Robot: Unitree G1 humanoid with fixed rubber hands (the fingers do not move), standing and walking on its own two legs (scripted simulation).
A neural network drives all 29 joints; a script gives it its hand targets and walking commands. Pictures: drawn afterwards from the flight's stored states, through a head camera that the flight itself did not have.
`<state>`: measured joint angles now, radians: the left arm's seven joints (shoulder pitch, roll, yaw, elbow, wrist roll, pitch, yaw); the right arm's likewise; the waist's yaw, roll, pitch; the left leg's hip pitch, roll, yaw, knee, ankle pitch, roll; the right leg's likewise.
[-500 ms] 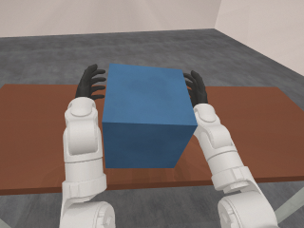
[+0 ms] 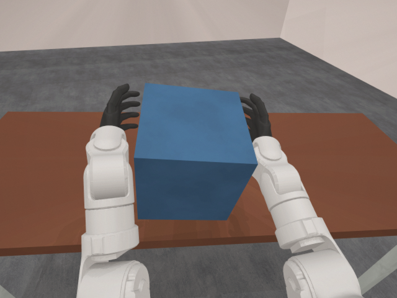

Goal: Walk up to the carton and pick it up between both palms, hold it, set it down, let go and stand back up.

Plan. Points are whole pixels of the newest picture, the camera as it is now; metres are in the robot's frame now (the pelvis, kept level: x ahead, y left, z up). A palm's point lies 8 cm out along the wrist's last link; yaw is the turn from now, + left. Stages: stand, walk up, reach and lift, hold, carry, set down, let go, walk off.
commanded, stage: hold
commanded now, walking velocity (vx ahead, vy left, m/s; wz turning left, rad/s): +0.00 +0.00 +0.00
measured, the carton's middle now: (188, 155) +0.34 +0.00 +0.16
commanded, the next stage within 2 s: set down in 1.60 s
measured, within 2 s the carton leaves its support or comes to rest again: neither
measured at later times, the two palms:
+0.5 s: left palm (115, 128) +0.34 +0.13 +0.22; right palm (260, 135) +0.35 -0.14 +0.19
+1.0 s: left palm (111, 128) +0.34 +0.14 +0.22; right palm (258, 132) +0.35 -0.13 +0.20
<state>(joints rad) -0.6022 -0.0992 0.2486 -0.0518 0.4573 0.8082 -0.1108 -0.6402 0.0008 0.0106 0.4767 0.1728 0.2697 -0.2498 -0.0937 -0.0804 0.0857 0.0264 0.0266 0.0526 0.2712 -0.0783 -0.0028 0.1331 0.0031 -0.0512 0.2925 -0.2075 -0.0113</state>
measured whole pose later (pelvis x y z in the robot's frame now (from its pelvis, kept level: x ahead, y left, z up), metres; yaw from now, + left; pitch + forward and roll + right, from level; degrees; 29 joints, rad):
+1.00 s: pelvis +0.00 +0.00 +0.00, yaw +0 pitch -13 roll +0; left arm -0.61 -0.09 0.25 -0.04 0.47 0.82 -0.12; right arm -0.66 0.00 0.01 0.48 0.18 0.29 -0.25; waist -0.09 -0.09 0.08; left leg 0.03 0.03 0.05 0.28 -0.08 0.00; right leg 0.14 0.00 -0.05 0.29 -0.21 -0.01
